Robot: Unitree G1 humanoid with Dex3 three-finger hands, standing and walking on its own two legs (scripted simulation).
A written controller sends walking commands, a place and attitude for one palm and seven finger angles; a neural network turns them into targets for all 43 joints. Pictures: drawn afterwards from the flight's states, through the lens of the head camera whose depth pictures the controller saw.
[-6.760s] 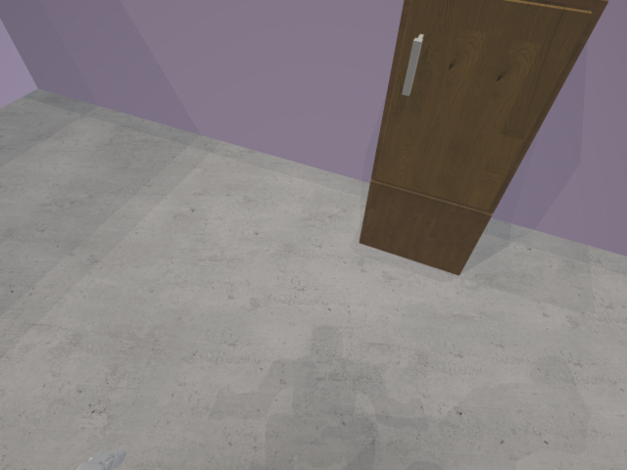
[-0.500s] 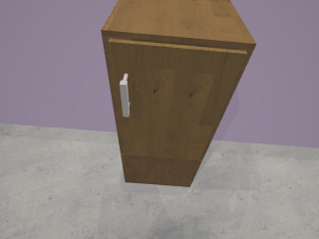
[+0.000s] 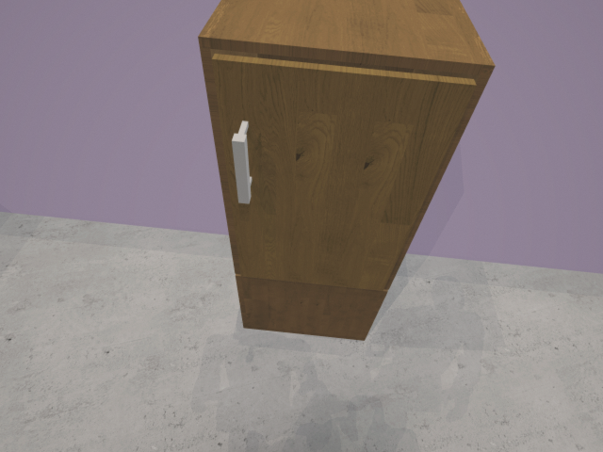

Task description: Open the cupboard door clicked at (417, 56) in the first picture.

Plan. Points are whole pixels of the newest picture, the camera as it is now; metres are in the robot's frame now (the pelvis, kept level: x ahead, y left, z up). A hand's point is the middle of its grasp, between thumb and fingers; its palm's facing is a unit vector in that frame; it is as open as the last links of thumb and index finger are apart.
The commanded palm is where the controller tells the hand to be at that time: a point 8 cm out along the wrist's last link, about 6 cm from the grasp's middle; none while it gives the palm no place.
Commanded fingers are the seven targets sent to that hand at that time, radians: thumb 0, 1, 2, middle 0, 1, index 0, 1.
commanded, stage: come to a stop and stand still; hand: left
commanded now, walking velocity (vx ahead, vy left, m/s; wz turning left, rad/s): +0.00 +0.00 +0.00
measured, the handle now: (244, 163) +0.56 +0.13 +0.05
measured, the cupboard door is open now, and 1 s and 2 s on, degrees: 0 0 0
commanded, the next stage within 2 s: look again from close up in 0.30 s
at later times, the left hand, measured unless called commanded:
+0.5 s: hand out of the picture -0.03 +0.18 -0.17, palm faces +0.00 -0.99 -0.17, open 7.4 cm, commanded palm none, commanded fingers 0.00 0.90 0.90 -0.20 -0.30 -0.20 -0.30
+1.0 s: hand out of the picture +0.05 +0.17 -0.16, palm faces -0.01 -0.97 -0.23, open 7.4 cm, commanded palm +0.12 +0.22 -0.06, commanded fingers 0.00 0.85 0.88 -0.20 -0.33 -0.20 -0.33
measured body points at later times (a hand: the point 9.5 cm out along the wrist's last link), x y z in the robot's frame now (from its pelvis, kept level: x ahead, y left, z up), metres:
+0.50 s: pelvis -0.01 +0.01 +0.01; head +0.00 +0.02 +0.46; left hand -0.03 +0.23 -0.15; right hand +0.01 -0.21 -0.15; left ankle -0.01 +0.09 -0.73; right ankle +0.01 -0.13 -0.73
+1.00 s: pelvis +0.03 -0.01 +0.01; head +0.04 -0.02 +0.46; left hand +0.06 +0.22 -0.14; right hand +0.03 -0.24 -0.15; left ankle -0.01 +0.09 -0.73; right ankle +0.01 -0.13 -0.73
